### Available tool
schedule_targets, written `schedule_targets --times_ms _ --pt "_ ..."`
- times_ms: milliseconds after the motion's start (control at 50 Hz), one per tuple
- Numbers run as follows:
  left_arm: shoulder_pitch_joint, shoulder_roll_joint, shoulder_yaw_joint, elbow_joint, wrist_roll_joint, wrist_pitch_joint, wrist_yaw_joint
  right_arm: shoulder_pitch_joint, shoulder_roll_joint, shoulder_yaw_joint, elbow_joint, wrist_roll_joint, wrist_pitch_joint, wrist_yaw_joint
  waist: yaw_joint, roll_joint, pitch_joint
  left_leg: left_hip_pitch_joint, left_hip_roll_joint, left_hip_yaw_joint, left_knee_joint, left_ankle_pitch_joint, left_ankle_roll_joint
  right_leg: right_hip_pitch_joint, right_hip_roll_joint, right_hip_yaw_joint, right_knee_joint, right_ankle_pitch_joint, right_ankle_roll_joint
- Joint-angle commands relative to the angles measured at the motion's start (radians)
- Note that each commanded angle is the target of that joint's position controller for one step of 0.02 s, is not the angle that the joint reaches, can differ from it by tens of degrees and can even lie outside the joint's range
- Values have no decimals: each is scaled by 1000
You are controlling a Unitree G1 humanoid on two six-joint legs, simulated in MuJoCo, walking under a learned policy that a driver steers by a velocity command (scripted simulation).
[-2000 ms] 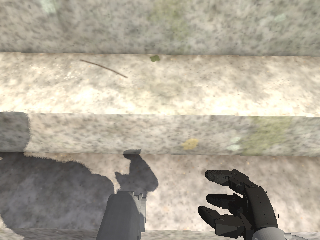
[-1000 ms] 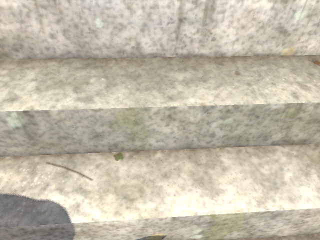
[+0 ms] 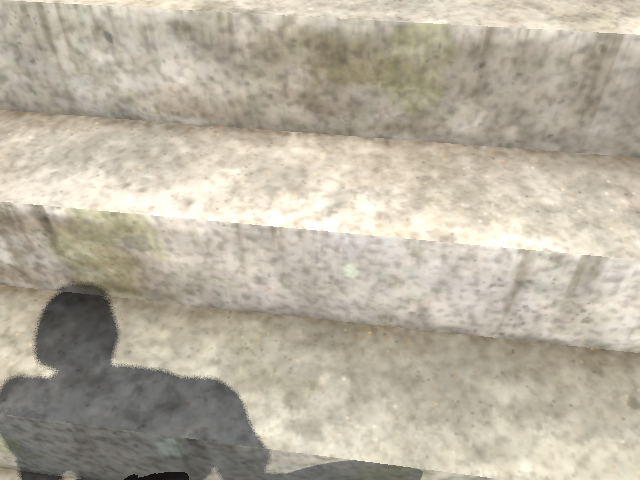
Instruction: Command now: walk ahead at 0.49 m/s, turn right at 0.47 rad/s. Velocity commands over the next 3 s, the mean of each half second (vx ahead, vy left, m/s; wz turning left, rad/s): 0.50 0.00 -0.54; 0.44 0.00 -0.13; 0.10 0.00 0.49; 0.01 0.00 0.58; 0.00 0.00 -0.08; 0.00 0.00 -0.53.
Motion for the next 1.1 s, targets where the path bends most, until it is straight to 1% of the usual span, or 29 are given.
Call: schedule_targets --times_ms 20,100,180,200,220,240,260,300,320,340,360,400,460,520,580,660,700,720,760,800,820,840,860,880,900,940,980,1060,1100 --pt "41 -104 -52 -36 -5 39 26 20 26 30 1 10 -61 14 35 32 162 23 285 -236 -539 95 49 -232 -8 39 183 -108 -14" --pt "-110 -40 -45 -94 -3 56 41 72 -21 26 0 11 -74 3 10 -4 166 115 228 -90 -607 91 24 -285 -6 -22 77 -148 -6" --pt "-318 -53 -75 -200 -14 95 16 229 -125 -11 19 30 -63 -38 -74 163 84 349 232 -35 -844 191 91 -211 -114 -269 -374 -358 -5" --pt "-310 -76 -82 -189 -6 102 10 264 -101 -14 32 21 -48 -47 -103 195 62 464 234 -28 -841 263 118 -190 -138 -292 -412 -450 -12" --pt "-311 -74 -89 -194 -16 111 10 266 -68 -8 48 33 -36 -46 -93 178 78 479 198 34 -835 459 127 -89 -148 -314 -607 -525 -38" --pt "-241 -75 -94 -140 -34 106 8 195 -72 8 1 76 -28 -57 -59 105 30 381 191 110 -720 1183 139 210 -59 -423 -790 -621 -47" --pt "-109 -72 -94 -96 -29 110 12 241 -127 9 -8 85 -29 -64 -27 198 -78 445 254 78 -573 1770 190 355 5 -451 -777 -725 -52" --pt "231 73 -45 -20 -3 91 9 164 -262 -21 -82 113 -48 -10 99 272 -353 486 283 22 -65 2024 191 726 101 -253 -1032 -701 -93" --pt "258 166 -6 -4 4 103 25 66 -256 -33 -173 84 -61 30 109 170 -350 173 197 -26 195 1635 126 871 1 123 -1246 -798 -139" --pt "191 306 56 -29 10 125 42 -68 -181 -28 -283 41 -71 76 88 -124 -348 -193 -33 -122 612 537 54 955 -165 772 -1694 -1187 -197" --pt "60 318 77 -66 17 130 33 -147 -86 -26 -346 -13 -67 96 53 -5 -329 -367 -82 -384 1120 349 15 894 -229 980 -1905 -1258 -156" --pt "-1 200 42 34 27 83 31 -206 90 23 -449 -39 -29 48 -60 51 -83 -562 -66 -405 1449 474 9 669 -239 771 -1818 -996 -39" --pt "28 44 -4 170 23 16 -3 -46 147 77 -427 -40 -4 1 -185 107 140 -658 -49 -362 1397 525 36 504 -106 336 -1680 -613 35" --pt "124 89 -3 196 10 -17 -16 -105 136 99 -448 -25 20 -15 -152 53 145 -729 -25 -316 1252 455 21 559 -68 179 -1690 -322 35" --pt "313 117 4 253 17 -46 -21 -264 187 119 -480 -18 34 -41 -48 -60 71 -1057 -31 -248 1637 290 31 834 -144 299 -1765 -266 -17" --pt "398 93 0 296 12 -58 -12 -553 222 155 -600 -21 48 -39 13 -37 136 -1114 -28 -162 1492 182 39 835 -142 286 -1957 -316 14" --pt "440 115 10 292 -22 -46 28 -623 211 162 -622 -5 58 -24 46 -52 96 -963 -29 -100 1237 158 46 878 -197 253 -2141 -25 -15" --pt "441 104 10 303 -12 -35 49 -579 218 162 -609 -5 58 -14 24 -75 43 -829 -18 -116 1152 166 68 926 -201 193 -2155 121 -22" --pt "335 104 3 262 -56 -22 68 -382 149 139 -472 27 58 -4 -83 -18 -126 -296 -130 -4 740 8 99 892 -150 -93 -2062 1041 -3" --pt "305 267 38 233 -70 -75 73 -108 49 97 -412 76 93 -29 -221 -173 -315 -42 -170 -77 561 -156 78 1064 -279 -36 -1803 1733 -73" --pt "275 319 57 221 -96 -101 39 -18 -14 75 -381 82 97 -30 -276 -145 -374 63 -219 -75 379 -172 80 1123 -300 -47 -1624 1862 -87" --pt "409 208 45 215 -104 -108 14 -23 -64 44 -311 71 70 -34 -147 21 -454 351 -126 -333 255 -180 183 875 -198 7 -1379 1596 27" --pt "307 250 50 197 -68 -124 -20 140 -82 23 -257 54 108 -50 -285 167 -504 337 -41 -612 -17 -200 243 826 -81 -58 -983 814 41" --pt "157 155 42 158 32 -115 -45 42 -52 6 -187 44 144 -54 -235 241 -333 259 -4 -907 -200 -58 353 495 71 -11 -423 30 107" --pt "137 38 10 47 53 -92 -49 -47 -43 1 -197 20 139 -64 -144 121 -254 179 84 -1065 -360 -158 359 271 86 68 -56 -38 94" --pt "65 -87 -56 -53 78 -38 -32 -78 57 16 -100 11 103 -66 -32 -40 50 -55 52 -878 -302 -238 233 62 21 40 25 -49 40" --pt "155 -94 -83 -39 64 -22 -8 -100 119 37 -70 14 57 -41 29 -102 156 -177 -12 -657 -307 -24 164 46 -22 18 -71 -84 42" --pt "114 -8 -82 -74 47 4 22 -98 36 29 -109 30 2 -34 43 -41 149 -260 -69 -460 -265 345 168 154 -86 -63 -419 5 81" --pt "59 -17 -83 -79 34 10 33 -31 -4 13 -134 24 5 -48 -2 39 44 -133 -35 -524 -244 504 211 119 -79 -128 -301 26 83"
Next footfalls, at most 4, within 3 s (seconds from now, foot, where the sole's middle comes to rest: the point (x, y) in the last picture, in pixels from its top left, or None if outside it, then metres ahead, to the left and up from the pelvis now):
0.30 right None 0.27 -0.12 -0.54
0.86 left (425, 384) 0.54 -0.09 -0.33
1.52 right None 0.50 -0.44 -0.33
1.98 left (480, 230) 0.67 -0.15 -0.13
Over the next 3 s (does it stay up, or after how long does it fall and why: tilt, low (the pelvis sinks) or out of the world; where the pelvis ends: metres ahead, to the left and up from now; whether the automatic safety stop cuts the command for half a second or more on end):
stays up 0.68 -0.21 0.62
